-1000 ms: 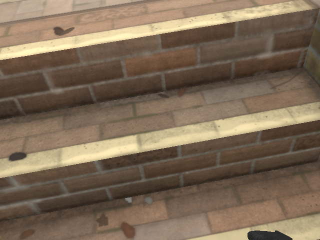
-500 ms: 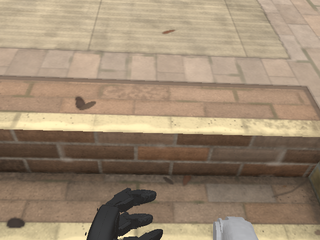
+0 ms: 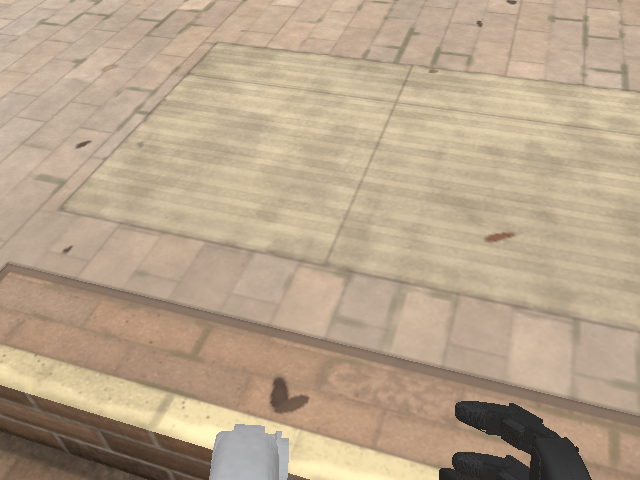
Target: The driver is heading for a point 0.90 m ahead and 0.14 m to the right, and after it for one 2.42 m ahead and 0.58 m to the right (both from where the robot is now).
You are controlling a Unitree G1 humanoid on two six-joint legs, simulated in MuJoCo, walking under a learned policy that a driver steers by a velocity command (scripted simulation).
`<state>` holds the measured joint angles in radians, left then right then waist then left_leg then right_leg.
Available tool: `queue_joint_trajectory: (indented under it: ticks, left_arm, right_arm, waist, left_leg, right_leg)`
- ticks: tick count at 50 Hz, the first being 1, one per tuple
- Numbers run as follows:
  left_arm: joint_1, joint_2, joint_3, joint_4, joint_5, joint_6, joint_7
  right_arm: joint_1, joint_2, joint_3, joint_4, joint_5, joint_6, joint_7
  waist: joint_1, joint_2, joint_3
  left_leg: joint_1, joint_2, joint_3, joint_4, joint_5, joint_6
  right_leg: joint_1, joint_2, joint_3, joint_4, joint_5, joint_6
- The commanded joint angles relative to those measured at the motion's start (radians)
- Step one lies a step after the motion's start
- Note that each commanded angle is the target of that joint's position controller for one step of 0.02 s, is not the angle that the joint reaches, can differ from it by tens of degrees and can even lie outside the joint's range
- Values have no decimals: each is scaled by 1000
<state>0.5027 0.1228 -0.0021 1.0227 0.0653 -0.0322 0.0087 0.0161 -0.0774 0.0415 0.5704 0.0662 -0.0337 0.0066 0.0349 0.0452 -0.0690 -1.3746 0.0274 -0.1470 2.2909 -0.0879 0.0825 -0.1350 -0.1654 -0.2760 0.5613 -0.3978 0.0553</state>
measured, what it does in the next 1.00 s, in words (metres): climbs, turning right: left foot 0.20 m higher, then right foot 0.21 m higher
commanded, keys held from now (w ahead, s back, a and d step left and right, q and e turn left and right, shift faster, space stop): w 0.08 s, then w+e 0.92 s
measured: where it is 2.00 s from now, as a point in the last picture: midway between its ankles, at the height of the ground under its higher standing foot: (441, 211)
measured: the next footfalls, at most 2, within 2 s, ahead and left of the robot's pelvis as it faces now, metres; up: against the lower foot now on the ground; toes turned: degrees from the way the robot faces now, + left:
left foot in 0.20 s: +0.31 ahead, +0.19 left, +0.20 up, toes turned +12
right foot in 0.72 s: +0.51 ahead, +0.00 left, +0.41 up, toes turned -14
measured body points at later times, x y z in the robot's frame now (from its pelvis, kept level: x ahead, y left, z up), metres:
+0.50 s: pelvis +0.27 +0.08 +0.21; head +0.23 +0.12 +0.66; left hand +0.51 +0.25 +0.15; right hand +0.21 -0.14 +0.07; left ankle +0.27 +0.18 -0.52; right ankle +0.33 -0.08 -0.12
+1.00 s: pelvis +0.49 +0.02 +0.40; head +0.46 +0.02 +0.85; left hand +0.53 +0.22 +0.25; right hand +0.65 -0.23 +0.35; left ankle +0.59 +0.19 -0.10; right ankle +0.47 +0.01 -0.32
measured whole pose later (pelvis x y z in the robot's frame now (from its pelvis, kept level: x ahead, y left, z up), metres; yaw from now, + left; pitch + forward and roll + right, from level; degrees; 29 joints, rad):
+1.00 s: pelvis +0.49 +0.02 +0.40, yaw -20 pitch +3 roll +2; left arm 0.49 0.12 -0.03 1.00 0.02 -0.04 -0.07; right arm 0.05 -0.14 0.06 0.65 -0.04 -0.14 0.03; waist -0.02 0.00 -0.15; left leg -0.99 0.09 -0.10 1.78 0.03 0.13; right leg -0.36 0.16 0.03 0.68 -0.36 -0.16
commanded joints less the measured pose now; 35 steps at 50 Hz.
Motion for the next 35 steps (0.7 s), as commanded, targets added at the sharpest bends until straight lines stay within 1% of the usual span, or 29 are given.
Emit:
queue_joint_trajectory:
  ticks: [1,2,4,5,6,7,8,9,10,11,12,13,14,15,16,17,18,20,21,23,25,26,27,29,31,32,33,34,35]
  left_arm:
    - [38,110,19,-55,-8,-12,17]
    - [71,96,18,-48,-21,-11,22]
    - [156,104,28,-23,-44,-2,43]
    - [161,111,30,-2,-69,6,45]
    - [213,112,33,22,-118,10,47]
    - [164,94,15,33,-111,15,37]
    - [205,137,14,69,-87,-11,23]
    - [205,237,26,72,-70,-35,15]
    - [97,344,50,51,-70,-53,8]
    - [85,298,49,5,-75,-81,1]
    - [32,161,26,-5,-88,-116,-24]
    - [-56,138,57,9,-123,-124,-50]
    - [-235,20,46,-101,-121,-117,-58]
    - [-368,-37,23,-209,-103,-108,-66]
    - [-407,-49,9,-270,-93,-101,-67]
    - [-350,-81,-15,-288,-99,-92,-71]
    - [-306,-131,-46,-293,-92,-84,-82]
    - [-245,-148,-67,-278,-106,-51,-78]
    - [-244,-148,-75,-272,-111,-28,-67]
    - [-280,-116,-83,-309,-111,15,-53]
    - [-369,-73,-91,-366,-108,27,-41]
    - [-433,-40,-90,-379,-102,23,-32]
    - [-555,-27,-99,-403,-110,16,-23]
    - [-670,-40,-112,-433,-96,22,-35]
    - [-741,-31,-105,-425,-106,17,-68]
    - [-704,-25,-106,-428,-110,14,-83]
    - [-703,-21,-105,-431,-98,12,-93]
    - [-679,23,-83,-429,-80,20,-98]
    - [-598,57,-64,-416,-66,32,-100]
  right_arm:
    - [-54,37,21,-71,5,13,5]
    - [-128,41,37,-113,4,9,18]
    - [-258,70,57,-174,4,12,31]
    - [-331,64,79,-207,-1,13,53]
    - [-427,107,106,-237,11,8,70]
    - [-363,86,94,-204,25,14,71]
    - [-283,40,58,-205,-12,-3,56]
    - [-87,-54,9,-175,-5,-8,44]
    - [102,-167,-39,-108,-34,12,31]
    - [323,-295,-94,-46,-82,32,13]
    - [481,-407,-135,69,-113,60,-21]
    - [504,-358,-122,120,-136,50,-24]
    - [417,-302,-102,179,-112,35,-6]
    - [325,-182,-72,248,-96,25,14]
    - [275,-68,-46,309,-101,4,29]
    - [238,-12,-35,352,-111,-9,27]
    - [249,19,-25,362,-108,-16,27]
    - [249,23,-21,392,-124,-18,20]
    - [267,32,-5,408,-139,-17,19]
    - [213,14,22,403,-155,-9,23]
    - [159,-40,33,384,-153,1,35]
    - [184,-68,32,386,-145,0,30]
    - [296,-120,21,421,-132,-3,14]
    - [499,-187,1,482,-100,1,-17]
    - [574,-193,-5,519,-88,-6,-31]
    - [507,-223,-5,505,-78,-13,-39]
    - [501,-275,-16,492,-57,-22,-46]
    - [522,-322,-29,496,-55,-21,-53]
    - [497,-367,-43,485,-53,-12,-55]
  waist:
    - [-4,-115,194]
    - [12,-129,162]
    - [54,-167,163]
    - [69,-180,200]
    - [88,-225,215]
    - [35,-198,163]
    - [-11,-323,25]
    - [-134,-455,-97]
    - [-268,-512,-231]
    - [-311,-279,-382]
    - [-279,72,-523]
    - [-273,13,-561]
    - [-192,25,-389]
    - [-135,54,-181]
    - [-56,-10,-43]
    - [-1,-38,28]
    - [29,-20,34]
    - [64,-9,91]
    - [69,-1,108]
    - [122,29,162]
    - [149,76,167]
    - [114,84,171]
    - [52,113,133]
    - [-31,90,107]
    - [-47,43,92]
    - [16,41,35]
    - [39,57,-31]
    - [56,120,-79]
    - [93,224,-114]
  left_leg:
    - [-207,56,28,23,-32,-18]
    - [-211,93,78,-122,-48,-24]
    - [-184,167,143,-270,-54,-36]
    - [-6,180,282,-528,-113,-37]
    - [184,208,321,-721,-187,-8]
    - [469,130,444,-848,-231,14]
    - [785,-15,511,-780,-367,41]
    - [963,-62,437,-933,-362,86]
    - [1104,-40,269,-1153,-311,91]
    - [1482,160,-257,-1333,-226,200]
    - [1662,357,-797,-1900,-350,244]
    - [1567,448,-946,-2055,-577,223]
    - [1387,471,-802,-2041,-549,155]
    - [1238,421,-580,-1981,-579,105]
    - [1085,378,-391,-1900,-524,48]
    - [1027,339,-210,-1851,-352,8]
    - [1045,308,-68,-1848,-220,-42]
    - [1070,287,141,-1908,-108,-53]
    - [1064,292,192,-1933,-51,-46]
    - [929,256,320,-1998,-18,-62]
    - [785,181,454,-2067,-12,-87]
    - [758,164,486,-2106,-17,-63]
    - [821,184,484,-2216,-22,-25]
    - [1090,243,442,-2288,-17,10]
    - [1278,268,478,-2298,247,-1]
    - [1290,250,549,-2261,628,-23]
    - [1288,256,554,-2214,1016,-8]
    - [1367,279,533,-2131,1423,18]
    - [1497,327,498,-2010,1675,48]
  right_leg:
    - [41,-189,134,-320,198,-164]
    - [95,-164,139,-359,151,-161]
    - [176,-196,156,-475,145,-173]
    - [88,-186,121,-616,198,-213]
    - [62,-200,124,-715,326,-234]
    - [13,-153,55,-641,776,-240]
    - [5,-173,62,-493,1672,-274]
    - [98,-176,95,-346,2087,-257]
    - [197,-155,136,-182,2093,-220]
    - [-161,-84,252,175,1856,-147]
    - [-367,98,374,541,538,-110]
    - [-465,188,530,1138,354,-84]
    - [-617,186,568,1464,327,-100]
    - [-771,155,525,1567,355,-152]
    - [-834,127,522,1611,372,-204]
    - [-868,126,543,1666,375,-243]
    - [-949,136,554,1703,422,-281]
    - [-1109,150,543,1727,411,-272]
    - [-1186,185,492,1909,367,-265]
    - [-1252,215,410,1983,377,-231]
    - [-1178,211,327,1762,485,-197]
    - [-1141,216,273,1671,520,-175]
    - [-1131,206,180,1571,467,-165]
    - [-1196,118,113,1443,381,-158]
    - [-1161,88,73,1320,261,-212]
    - [-996,100,47,1179,224,-256]
    - [-798,128,-2,1034,164,-281]
    - [-705,185,-47,977,26,-285]
    - [-685,226,-53,906,-190,-287]
Velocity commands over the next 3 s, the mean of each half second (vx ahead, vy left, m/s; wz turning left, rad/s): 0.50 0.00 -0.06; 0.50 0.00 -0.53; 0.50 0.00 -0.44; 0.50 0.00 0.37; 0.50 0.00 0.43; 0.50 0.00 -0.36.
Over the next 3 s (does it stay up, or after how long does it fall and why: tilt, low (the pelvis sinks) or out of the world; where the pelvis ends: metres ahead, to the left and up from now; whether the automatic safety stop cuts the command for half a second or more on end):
stays up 1.51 -0.25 0.41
